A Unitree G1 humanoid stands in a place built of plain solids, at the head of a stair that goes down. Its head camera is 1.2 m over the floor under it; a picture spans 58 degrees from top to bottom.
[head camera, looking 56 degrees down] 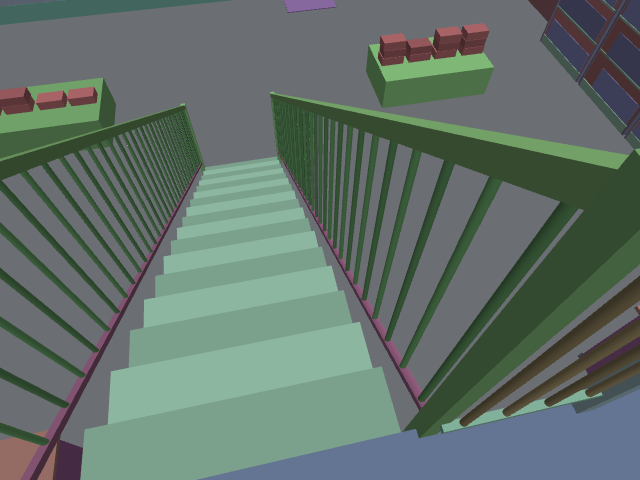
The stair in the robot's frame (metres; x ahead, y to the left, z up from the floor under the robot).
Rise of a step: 0.17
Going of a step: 0.23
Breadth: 0.92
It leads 12 degrees to the left of straight ahead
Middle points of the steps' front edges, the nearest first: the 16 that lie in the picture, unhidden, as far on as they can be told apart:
0.35 0.25 -0.18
0.57 0.30 -0.34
0.79 0.34 -0.50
1.02 0.39 -0.67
1.24 0.44 -0.83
1.46 0.48 -1.00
1.68 0.53 -1.16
1.90 0.58 -1.33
2.13 0.62 -1.49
2.35 0.67 -1.65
2.57 0.72 -1.82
2.79 0.77 -1.98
3.01 0.81 -2.15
3.24 0.86 -2.31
3.46 0.91 -2.48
3.68 0.95 -2.64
